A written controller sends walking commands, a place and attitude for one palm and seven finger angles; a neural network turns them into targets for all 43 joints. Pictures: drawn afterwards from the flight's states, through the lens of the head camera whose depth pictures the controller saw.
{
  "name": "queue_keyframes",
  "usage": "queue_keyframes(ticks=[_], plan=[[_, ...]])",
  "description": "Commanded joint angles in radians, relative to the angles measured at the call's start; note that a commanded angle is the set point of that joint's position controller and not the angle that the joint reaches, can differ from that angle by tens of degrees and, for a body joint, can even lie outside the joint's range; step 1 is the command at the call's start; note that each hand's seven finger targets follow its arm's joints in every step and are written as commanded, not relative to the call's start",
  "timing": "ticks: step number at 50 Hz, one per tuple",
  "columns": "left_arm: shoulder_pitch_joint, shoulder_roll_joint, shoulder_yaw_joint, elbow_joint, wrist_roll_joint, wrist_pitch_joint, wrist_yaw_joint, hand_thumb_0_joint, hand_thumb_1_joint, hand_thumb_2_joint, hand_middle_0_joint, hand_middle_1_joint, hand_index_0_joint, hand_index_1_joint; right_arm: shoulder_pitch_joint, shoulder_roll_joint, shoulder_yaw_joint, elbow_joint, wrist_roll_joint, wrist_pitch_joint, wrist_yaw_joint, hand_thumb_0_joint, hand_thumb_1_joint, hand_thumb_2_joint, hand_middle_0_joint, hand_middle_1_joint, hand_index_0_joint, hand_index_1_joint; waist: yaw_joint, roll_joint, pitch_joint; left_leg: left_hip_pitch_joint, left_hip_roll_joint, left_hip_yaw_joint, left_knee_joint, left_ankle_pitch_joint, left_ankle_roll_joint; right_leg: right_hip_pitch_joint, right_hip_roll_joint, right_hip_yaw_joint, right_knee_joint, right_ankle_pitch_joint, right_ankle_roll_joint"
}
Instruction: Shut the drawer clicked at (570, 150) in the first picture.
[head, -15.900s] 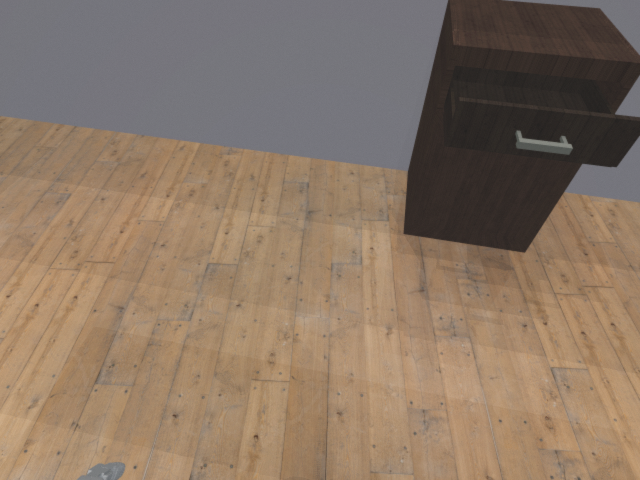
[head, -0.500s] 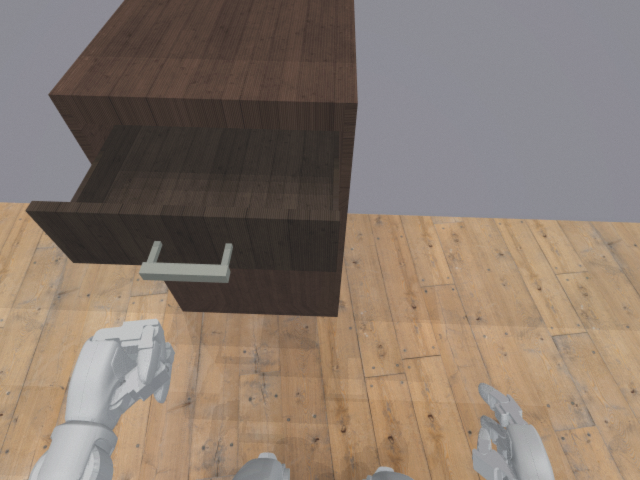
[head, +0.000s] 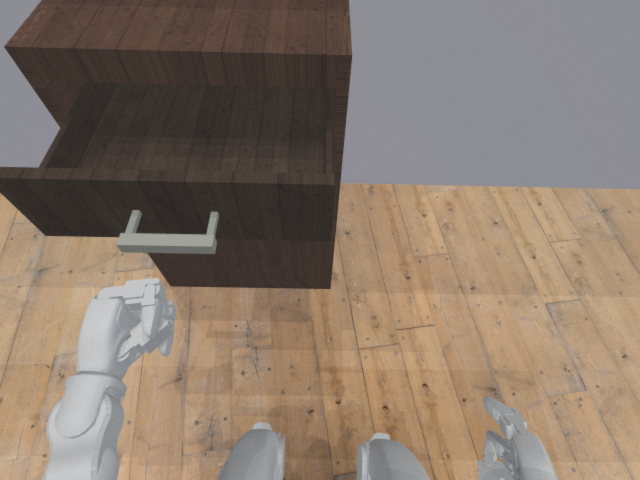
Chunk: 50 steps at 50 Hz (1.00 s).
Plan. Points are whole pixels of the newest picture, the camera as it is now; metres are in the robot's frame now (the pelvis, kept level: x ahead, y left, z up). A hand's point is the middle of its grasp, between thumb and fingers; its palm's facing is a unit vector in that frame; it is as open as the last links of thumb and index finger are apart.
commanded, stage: bring the fist close to the handle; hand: left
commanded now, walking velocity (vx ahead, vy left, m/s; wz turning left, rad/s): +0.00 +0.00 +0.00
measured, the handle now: (171, 231) +0.44 +0.23 +0.00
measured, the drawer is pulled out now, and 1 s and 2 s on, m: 0.20 0.20 0.10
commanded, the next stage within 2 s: push the drawer shut in 0.74 s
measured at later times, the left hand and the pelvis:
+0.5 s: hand (187, 302) +0.33 +0.19 -0.01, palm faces -0.01 -1.00 -0.04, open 3.3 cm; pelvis -0.01 +0.02 -0.03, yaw -1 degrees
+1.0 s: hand (189, 295) +0.34 +0.19 -0.01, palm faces +0.01 -1.00 -0.06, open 3.3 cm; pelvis +0.00 +0.01 -0.03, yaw -1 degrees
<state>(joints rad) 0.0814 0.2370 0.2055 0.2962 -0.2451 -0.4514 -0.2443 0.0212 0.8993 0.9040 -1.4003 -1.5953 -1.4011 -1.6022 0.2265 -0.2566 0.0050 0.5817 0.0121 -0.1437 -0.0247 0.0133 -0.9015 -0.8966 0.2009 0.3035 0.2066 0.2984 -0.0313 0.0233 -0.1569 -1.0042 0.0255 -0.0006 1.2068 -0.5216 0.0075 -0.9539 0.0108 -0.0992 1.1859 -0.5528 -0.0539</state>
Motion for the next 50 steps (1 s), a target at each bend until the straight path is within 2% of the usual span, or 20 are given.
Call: queue_keyframes(ticks=[1,2,5,9,10,12,15,17,19,21,23,28,34,36,38,40,43,45,48,50], plan=[[-0.218,0.138,0.045,-0.172,-0.004,-0.08,0.005,0.0,0.9,0.9,-1.4,-1.6,-1.4,-1.6,-0.026,-0.133,-0.051,-0.132,0.001,-0.042,-0.016,0.0,-0.9,-0.9,0.2,0.3,0.2,0.3,-0.01,0.011,-0.293,0.137,-0.021,-0.028,-0.115,0.22,0.026,0.14,-0.002,0.106,-0.162,0.231,0.035],[-0.231,0.128,0.034,-0.174,-0.001,-0.081,0.009,0.0,0.9,0.9,-1.4,-1.6,-1.4,-1.6,-0.025,-0.132,-0.052,-0.13,0.001,-0.039,-0.015,0.0,-0.9,-0.9,0.2,0.3,0.2,0.3,-0.009,0.037,-0.299,0.15,-0.021,-0.031,-0.116,0.221,0.024,0.121,-0.002,0.098,-0.155,0.229,0.032],[-0.235,0.162,0.067,-0.153,0.001,-0.081,0.027,0.0,0.9,0.9,-1.4,-1.6,-1.4,-1.6,-0.018,-0.14,-0.054,-0.13,-0.003,-0.031,-0.016,0.0,-0.9,-0.9,0.2,0.3,0.2,0.3,-0.002,0.0,-0.333,0.131,-0.018,-0.038,-0.103,0.221,0.025,0.117,0.005,0.095,-0.134,0.221,0.03],[-0.3,0.137,0.045,-0.123,0.013,-0.08,0.037,0.0,0.9,0.9,-1.4,-1.6,-1.4,-1.6,-0.022,-0.137,-0.05,-0.133,-0.005,-0.013,-0.009,0.0,-0.9,-0.9,0.2,0.3,0.2,0.3,-0.003,0.035,-0.34,0.119,-0.021,-0.038,-0.092,0.19,0.021,0.073,0.003,0.09,-0.117,0.185,0.028],[-0.291,0.158,0.064,-0.102,0.015,-0.078,0.041,0.0,0.9,0.9,-1.4,-1.6,-1.4,-1.6,-0.014,-0.141,-0.051,-0.135,-0.004,-0.008,-0.009,0.0,-0.9,-0.9,0.2,0.3,0.2,0.3,-0.001,0.012,-0.334,0.112,-0.017,-0.044,-0.09,0.194,0.02,0.066,0.009,0.083,-0.108,0.186,0.025],[-0.342,0.125,0.024,-0.09,0.025,-0.077,0.043,0.0,0.9,0.9,-1.4,-1.6,-1.4,-1.6,-0.015,-0.141,-0.049,-0.134,-0.006,0.003,-0.006,0.0,-0.9,-0.9,0.2,0.3,0.2,0.3,-0.015,0.028,-0.348,0.119,-0.017,-0.046,-0.078,0.192,0.02,0.028,0.008,0.079,-0.094,0.186,0.027],[-0.378,0.143,0.036,-0.063,0.033,-0.083,0.056,0.0,0.9,0.9,-1.4,-1.6,-1.4,-1.6,-0.006,-0.15,-0.051,-0.13,-0.009,0.014,-0.004,0.0,-0.9,-0.9,0.2,0.3,0.2,0.3,-0.016,0.028,-0.353,0.115,-0.014,-0.058,-0.068,0.194,0.017,-0.008,0.013,0.069,-0.073,0.174,0.022],[-0.42,0.134,0.029,-0.054,0.041,-0.089,0.062,0.0,0.9,0.9,-1.4,-1.6,-1.4,-1.6,-0.003,-0.149,-0.051,-0.126,-0.01,0.022,-0.002,0.0,-0.9,-0.9,0.2,0.3,0.2,0.3,-0.018,0.031,-0.378,0.126,-0.013,-0.061,-0.055,0.215,0.014,-0.025,0.011,0.065,-0.056,0.194,0.022],[-0.382,0.156,0.053,-0.097,0.038,-0.091,0.07,0.0,0.9,0.9,-1.4,-1.6,-1.4,-1.6,-0.003,-0.149,-0.056,-0.136,-0.01,0.029,0.003,0.0,-0.9,-0.9,0.2,0.3,0.2,0.3,0.005,0.056,-0.436,0.16,-0.012,-0.058,-0.061,0.24,0.009,0.004,0.01,0.069,-0.057,0.213,0.021],[-0.377,0.156,0.042,-0.12,0.042,-0.085,0.075,0.0,0.9,0.9,-1.4,-1.6,-1.4,-1.6,-0.001,-0.15,-0.053,-0.142,-0.009,0.039,0.006,0.0,-0.9,-0.9,0.2,0.3,0.2,0.3,0.003,0.07,-0.451,0.187,-0.01,-0.067,-0.067,0.269,0.007,-0.004,0.013,0.063,-0.049,0.226,0.02],[-0.357,0.128,0.018,-0.112,0.045,-0.072,0.084,0.0,0.9,0.9,-1.4,-1.6,-1.4,-1.6,0.0,-0.146,-0.053,-0.144,-0.007,0.052,0.01,0.0,-0.9,-0.9,0.2,0.3,0.2,0.3,-0.003,0.055,-0.416,0.184,-0.008,-0.068,-0.076,0.268,0.006,-0.005,0.014,0.058,-0.058,0.225,0.021],[-0.367,0.108,-0.001,-0.118,0.052,-0.064,0.105,0.0,0.9,0.9,-1.4,-1.6,-1.4,-1.6,0.004,-0.145,-0.054,-0.141,-0.006,0.067,0.008,0.0,-0.9,-0.9,0.2,0.3,0.2,0.3,-0.014,0.036,-0.401,0.178,-0.009,-0.069,-0.077,0.251,0.007,-0.01,0.013,0.055,-0.064,0.216,0.023],[-0.331,0.119,0.014,-0.108,0.053,-0.077,0.11,0.0,0.9,0.9,-1.4,-1.6,-1.4,-1.6,0.003,-0.141,-0.055,-0.138,-0.006,0.078,0.009,0.0,-0.9,-0.9,0.2,0.3,0.2,0.3,-0.009,0.011,-0.38,0.143,-0.013,-0.057,-0.074,0.249,0.011,0.024,0.014,0.063,-0.07,0.235,0.023],[-0.328,0.119,0.01,-0.108,0.056,-0.084,0.107,0.0,0.9,0.9,-1.4,-1.6,-1.4,-1.6,0.002,-0.139,-0.053,-0.142,-0.007,0.081,0.01,0.0,-0.9,-0.9,0.2,0.3,0.2,0.3,-0.006,0.029,-0.383,0.149,-0.015,-0.054,-0.071,0.253,0.011,0.021,0.015,0.064,-0.067,0.24,0.021],[-0.307,0.124,0.025,-0.097,0.048,-0.085,0.104,0.0,0.9,0.9,-1.4,-1.6,-1.4,-1.6,-0.001,-0.136,-0.053,-0.144,-0.005,0.084,0.009,0.0,-0.9,-0.9,0.2,0.3,0.2,0.3,-0.005,0.005,-0.369,0.119,-0.018,-0.045,-0.069,0.242,0.015,0.05,0.015,0.072,-0.076,0.245,0.023],[-0.349,0.143,0.031,-0.095,0.049,-0.091,0.098,0.0,0.9,0.9,-1.4,-1.6,-1.4,-1.6,0.0,-0.139,-0.053,-0.139,-0.005,0.085,0.004,0.0,-0.9,-0.9,0.2,0.3,0.2,0.3,-0.017,0.012,-0.361,0.107,-0.018,-0.046,-0.058,0.226,0.018,0.036,0.017,0.076,-0.073,0.233,0.023],[-0.412,0.131,0.009,-0.098,0.053,-0.098,0.089,0.0,0.9,0.9,-1.4,-1.6,-1.4,-1.6,-0.003,-0.139,-0.052,-0.131,-0.005,0.083,0.002,0.0,-0.9,-0.9,0.2,0.3,0.2,0.3,-0.028,0.057,-0.364,0.138,-0.015,-0.048,-0.055,0.23,0.014,-0.001,0.014,0.073,-0.073,0.228,0.023],[-0.469,0.129,-0.001,-0.091,0.051,-0.101,0.086,0.0,0.9,0.9,-1.4,-1.6,-1.4,-1.6,0.007,-0.144,-0.052,-0.122,-0.006,0.078,-0.003,0.0,-0.9,-0.9,0.2,0.3,0.2,0.3,-0.041,0.044,-0.378,0.151,-0.012,-0.058,-0.043,0.243,0.017,-0.019,0.018,0.07,-0.063,0.234,0.023],[-0.494,0.167,0.044,-0.05,0.049,-0.098,0.086,0.0,0.9,0.9,-1.4,-1.6,-1.4,-1.6,0.009,-0.146,-0.051,-0.11,-0.007,0.077,-0.006,0.0,-0.9,-0.9,0.2,0.3,0.2,0.3,-0.028,0.034,-0.412,0.134,-0.017,-0.052,-0.041,0.247,0.015,0.021,0.014,0.079,-0.066,0.248,0.024],[-0.518,0.169,0.039,-0.008,0.049,-0.087,0.079,0.0,0.9,0.9,-1.4,-1.6,-1.4,-1.6,0.014,-0.148,-0.048,-0.11,-0.006,0.078,-0.007,0.0,-0.9,-0.9,0.2,0.3,0.2,0.3,-0.034,0.04,-0.402,0.121,-0.017,-0.049,-0.036,0.243,0.018,0.014,0.017,0.082,-0.066,0.247,0.023]])
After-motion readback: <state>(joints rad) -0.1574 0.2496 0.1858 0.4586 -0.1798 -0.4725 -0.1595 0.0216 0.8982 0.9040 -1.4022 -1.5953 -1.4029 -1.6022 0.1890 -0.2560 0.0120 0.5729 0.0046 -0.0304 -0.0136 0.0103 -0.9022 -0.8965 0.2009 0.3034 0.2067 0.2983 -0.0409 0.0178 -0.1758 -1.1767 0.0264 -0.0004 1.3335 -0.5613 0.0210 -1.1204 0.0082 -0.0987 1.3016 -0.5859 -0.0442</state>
